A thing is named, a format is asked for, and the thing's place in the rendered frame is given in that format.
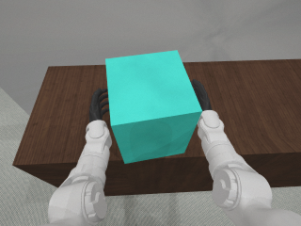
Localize robot right forearm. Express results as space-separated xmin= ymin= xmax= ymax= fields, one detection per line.
xmin=198 ymin=110 xmax=273 ymax=200

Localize robot left forearm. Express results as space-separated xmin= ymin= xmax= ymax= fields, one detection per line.
xmin=48 ymin=120 xmax=112 ymax=222

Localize robot left upper arm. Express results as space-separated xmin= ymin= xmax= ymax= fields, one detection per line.
xmin=38 ymin=180 xmax=107 ymax=226

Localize carton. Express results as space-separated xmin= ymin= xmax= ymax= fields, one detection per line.
xmin=105 ymin=50 xmax=202 ymax=164

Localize left robot hand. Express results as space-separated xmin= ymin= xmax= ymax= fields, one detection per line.
xmin=89 ymin=88 xmax=110 ymax=123

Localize right robot hand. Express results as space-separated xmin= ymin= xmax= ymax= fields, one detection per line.
xmin=190 ymin=79 xmax=212 ymax=111

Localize pedestal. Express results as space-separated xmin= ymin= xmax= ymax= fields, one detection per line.
xmin=12 ymin=58 xmax=301 ymax=197

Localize robot right upper arm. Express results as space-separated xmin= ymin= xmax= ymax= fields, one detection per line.
xmin=212 ymin=168 xmax=301 ymax=226

